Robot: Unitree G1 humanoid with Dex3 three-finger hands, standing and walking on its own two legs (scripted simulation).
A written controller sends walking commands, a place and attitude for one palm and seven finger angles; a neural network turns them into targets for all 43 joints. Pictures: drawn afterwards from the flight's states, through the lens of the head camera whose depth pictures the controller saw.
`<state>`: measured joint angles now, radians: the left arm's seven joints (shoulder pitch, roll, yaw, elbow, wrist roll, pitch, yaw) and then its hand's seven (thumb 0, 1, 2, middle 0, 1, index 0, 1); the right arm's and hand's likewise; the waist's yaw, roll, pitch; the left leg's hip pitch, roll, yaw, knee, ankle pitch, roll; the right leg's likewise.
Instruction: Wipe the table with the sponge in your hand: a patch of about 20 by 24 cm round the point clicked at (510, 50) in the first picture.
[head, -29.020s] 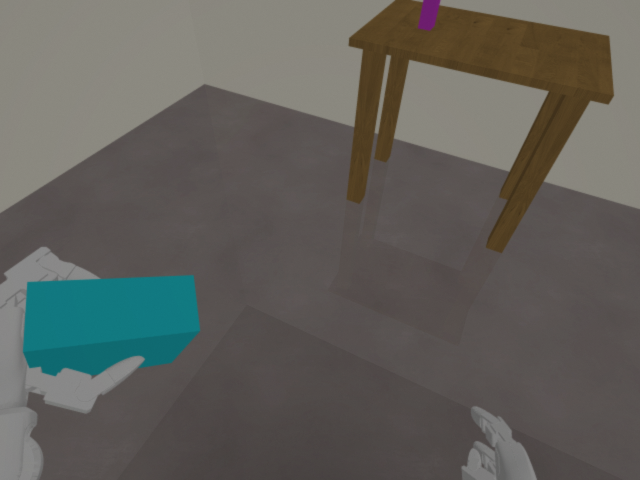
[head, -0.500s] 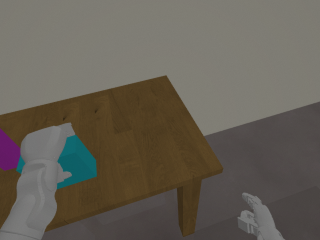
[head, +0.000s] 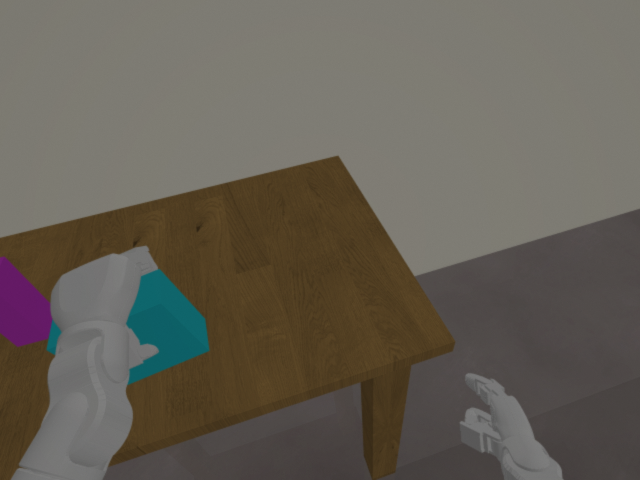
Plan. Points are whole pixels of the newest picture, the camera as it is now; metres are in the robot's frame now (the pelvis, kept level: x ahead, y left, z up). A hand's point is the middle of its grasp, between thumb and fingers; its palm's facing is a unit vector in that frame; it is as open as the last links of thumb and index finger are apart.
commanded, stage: move the sponge above the wiping area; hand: left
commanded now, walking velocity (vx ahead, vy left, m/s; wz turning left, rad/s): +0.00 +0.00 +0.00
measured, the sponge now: (145, 339) +0.25 +0.28 +0.06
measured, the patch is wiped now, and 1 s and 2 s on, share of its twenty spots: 0.00 0.00 0.00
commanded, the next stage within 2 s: none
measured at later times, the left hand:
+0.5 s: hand (156, 318) +0.26 +0.24 +0.10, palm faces +0.04 -0.15 -0.99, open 9.8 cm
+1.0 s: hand (163, 316) +0.27 +0.24 +0.09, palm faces -0.03 -0.11 -0.99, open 9.8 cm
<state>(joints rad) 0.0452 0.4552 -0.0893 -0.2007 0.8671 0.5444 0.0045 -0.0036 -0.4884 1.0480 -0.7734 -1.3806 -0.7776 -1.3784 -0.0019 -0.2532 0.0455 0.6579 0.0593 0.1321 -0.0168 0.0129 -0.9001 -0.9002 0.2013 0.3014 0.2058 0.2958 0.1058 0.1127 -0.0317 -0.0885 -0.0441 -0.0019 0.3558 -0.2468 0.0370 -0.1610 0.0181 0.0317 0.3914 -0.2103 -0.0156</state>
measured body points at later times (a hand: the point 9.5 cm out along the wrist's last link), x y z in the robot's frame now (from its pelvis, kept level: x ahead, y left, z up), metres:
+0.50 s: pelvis +0.00 -0.01 +0.00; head -0.01 -0.07 +0.45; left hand +0.25 +0.25 +0.15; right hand +0.24 -0.22 -0.10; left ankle -0.04 +0.10 -0.74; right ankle +0.00 -0.11 -0.75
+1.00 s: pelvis -0.01 -0.02 +0.00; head -0.01 -0.07 +0.45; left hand +0.26 +0.25 +0.15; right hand +0.24 -0.22 -0.09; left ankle -0.04 +0.10 -0.74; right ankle +0.00 -0.11 -0.75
